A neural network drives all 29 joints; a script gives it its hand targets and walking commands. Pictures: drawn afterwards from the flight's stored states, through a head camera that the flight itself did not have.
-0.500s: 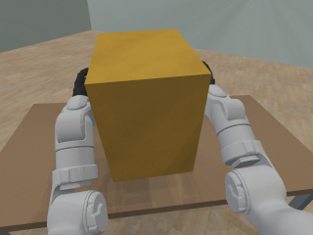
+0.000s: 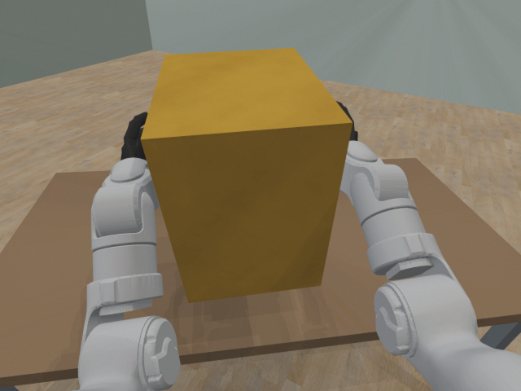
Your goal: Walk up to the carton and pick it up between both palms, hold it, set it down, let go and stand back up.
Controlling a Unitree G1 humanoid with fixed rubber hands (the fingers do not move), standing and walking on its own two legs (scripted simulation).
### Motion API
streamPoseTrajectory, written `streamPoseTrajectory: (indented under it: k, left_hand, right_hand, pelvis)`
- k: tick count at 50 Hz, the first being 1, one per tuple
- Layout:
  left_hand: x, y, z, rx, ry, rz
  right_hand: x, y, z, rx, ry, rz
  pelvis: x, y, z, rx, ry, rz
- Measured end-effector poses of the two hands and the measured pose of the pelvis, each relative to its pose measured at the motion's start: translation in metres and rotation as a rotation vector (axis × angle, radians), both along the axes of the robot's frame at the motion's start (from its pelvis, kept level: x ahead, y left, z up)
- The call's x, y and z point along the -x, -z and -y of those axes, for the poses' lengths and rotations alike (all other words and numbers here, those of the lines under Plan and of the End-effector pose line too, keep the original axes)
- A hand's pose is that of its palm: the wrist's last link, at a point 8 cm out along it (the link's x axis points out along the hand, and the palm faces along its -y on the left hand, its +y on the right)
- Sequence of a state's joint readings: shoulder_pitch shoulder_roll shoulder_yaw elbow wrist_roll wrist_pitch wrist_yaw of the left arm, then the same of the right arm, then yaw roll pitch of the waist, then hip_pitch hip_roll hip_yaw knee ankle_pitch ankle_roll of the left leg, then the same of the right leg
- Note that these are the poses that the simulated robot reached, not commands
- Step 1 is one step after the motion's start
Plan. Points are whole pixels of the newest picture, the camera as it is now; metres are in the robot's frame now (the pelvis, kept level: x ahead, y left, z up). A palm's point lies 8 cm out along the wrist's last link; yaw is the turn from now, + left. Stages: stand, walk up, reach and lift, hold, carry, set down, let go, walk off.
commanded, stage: hold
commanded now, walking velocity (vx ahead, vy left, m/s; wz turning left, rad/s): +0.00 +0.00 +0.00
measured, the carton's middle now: (243, 170) +0.39 +0.01 +0.22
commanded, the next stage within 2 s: none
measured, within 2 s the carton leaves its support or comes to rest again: neither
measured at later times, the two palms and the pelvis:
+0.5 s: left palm (138, 166) +0.36 +0.15 +0.24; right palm (342, 150) +0.37 -0.14 +0.26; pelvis +0.00 +0.00 +0.00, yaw +0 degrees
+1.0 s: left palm (138, 166) +0.36 +0.15 +0.24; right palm (342, 150) +0.37 -0.14 +0.26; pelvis +0.00 +0.00 +0.00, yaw +0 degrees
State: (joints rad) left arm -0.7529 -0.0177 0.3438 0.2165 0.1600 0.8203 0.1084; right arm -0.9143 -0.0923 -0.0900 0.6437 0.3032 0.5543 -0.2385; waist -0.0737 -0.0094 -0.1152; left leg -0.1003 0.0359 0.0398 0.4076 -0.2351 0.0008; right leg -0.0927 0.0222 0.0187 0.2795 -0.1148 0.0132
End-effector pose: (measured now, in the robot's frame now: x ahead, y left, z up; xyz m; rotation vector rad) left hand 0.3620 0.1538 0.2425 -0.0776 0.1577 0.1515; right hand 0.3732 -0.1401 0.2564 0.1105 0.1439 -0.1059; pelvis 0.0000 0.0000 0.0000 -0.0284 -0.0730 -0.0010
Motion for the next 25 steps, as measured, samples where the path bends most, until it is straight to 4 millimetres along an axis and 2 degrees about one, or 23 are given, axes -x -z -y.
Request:
streamPoseTrajectory:
  k: [25]
  left_hand:
    - [-0.0009,-0.0008,0.0003,0.002,0.002,0.000]
  right_hand:
    - [-0.0004,0.0002,0.0004,0.001,0.002,-0.001]
  pelvis:
    - [-0.0003,0.0000,0.0000,0.000,0.000,0.000]
